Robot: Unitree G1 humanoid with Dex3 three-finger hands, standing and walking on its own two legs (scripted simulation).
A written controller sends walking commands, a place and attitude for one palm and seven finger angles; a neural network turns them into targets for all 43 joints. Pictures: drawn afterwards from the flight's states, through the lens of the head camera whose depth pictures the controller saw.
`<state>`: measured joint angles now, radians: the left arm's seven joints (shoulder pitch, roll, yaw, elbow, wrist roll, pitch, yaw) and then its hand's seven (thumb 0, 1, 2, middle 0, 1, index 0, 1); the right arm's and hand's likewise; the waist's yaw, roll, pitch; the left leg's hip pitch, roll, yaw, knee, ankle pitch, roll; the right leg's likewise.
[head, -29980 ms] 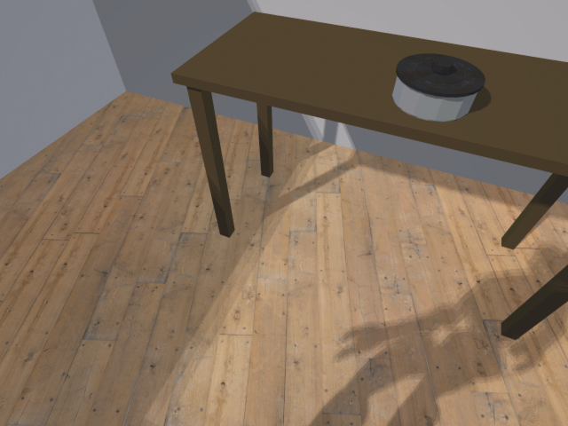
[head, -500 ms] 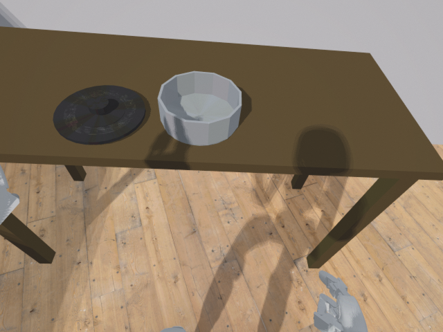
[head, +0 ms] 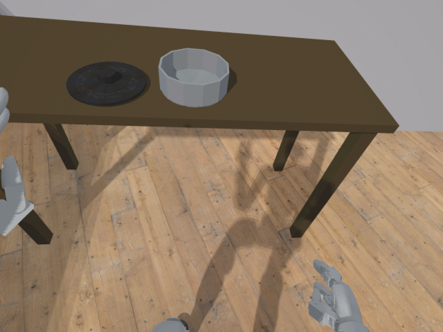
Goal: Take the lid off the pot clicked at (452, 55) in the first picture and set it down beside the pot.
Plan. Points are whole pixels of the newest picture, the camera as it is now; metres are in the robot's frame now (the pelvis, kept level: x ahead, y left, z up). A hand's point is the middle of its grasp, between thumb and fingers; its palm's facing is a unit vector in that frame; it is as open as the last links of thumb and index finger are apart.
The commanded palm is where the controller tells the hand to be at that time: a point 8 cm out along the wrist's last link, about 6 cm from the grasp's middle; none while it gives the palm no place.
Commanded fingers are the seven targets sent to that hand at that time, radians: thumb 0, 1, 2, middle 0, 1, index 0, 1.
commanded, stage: stop stepping back and stand still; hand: left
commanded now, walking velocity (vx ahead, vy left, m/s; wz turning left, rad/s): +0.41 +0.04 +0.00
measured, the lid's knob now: (106, 75) +0.71 +0.35 +0.05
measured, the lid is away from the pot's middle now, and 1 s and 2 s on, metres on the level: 0.24 0.24 0.24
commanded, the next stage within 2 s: let the arm hang, fingers relaxed in 1.90 s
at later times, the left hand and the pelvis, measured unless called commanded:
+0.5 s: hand out of the picture +0.05 +0.25 +0.24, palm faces +0.41 -0.83 -0.38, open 7.4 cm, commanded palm +0.02 +0.29 +0.24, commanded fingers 0.00 0.90 0.90 -0.20 -0.30 -0.20 -0.30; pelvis -0.11 +0.01 +0.00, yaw +0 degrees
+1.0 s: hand out of the picture -0.10 +0.20 -0.19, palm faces +0.12 -0.98 -0.13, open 7.0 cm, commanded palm none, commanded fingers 0.00 0.90 0.90 -0.20 -0.30 -0.20 -0.30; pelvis -0.12 +0.03 -0.01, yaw +5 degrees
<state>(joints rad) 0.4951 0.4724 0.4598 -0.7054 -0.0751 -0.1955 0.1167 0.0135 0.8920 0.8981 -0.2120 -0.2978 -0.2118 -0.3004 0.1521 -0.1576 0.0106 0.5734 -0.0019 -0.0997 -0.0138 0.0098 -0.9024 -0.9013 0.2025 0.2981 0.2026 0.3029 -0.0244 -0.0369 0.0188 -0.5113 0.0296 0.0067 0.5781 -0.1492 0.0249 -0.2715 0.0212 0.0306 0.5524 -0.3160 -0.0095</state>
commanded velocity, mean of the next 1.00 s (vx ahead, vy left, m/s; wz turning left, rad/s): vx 0.18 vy -0.02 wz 0.00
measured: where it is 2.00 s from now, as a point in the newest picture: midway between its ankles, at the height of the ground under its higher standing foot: outside the picture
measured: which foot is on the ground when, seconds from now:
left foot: down 0.00-0.00, up 0.02-0.12, down 0.14-0.32, up 0.34-0.52, down 0.54-1.00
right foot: down 0.00-0.14, up 0.16-0.32, down 0.34-0.54, up 0.56-0.82, down 0.84-1.00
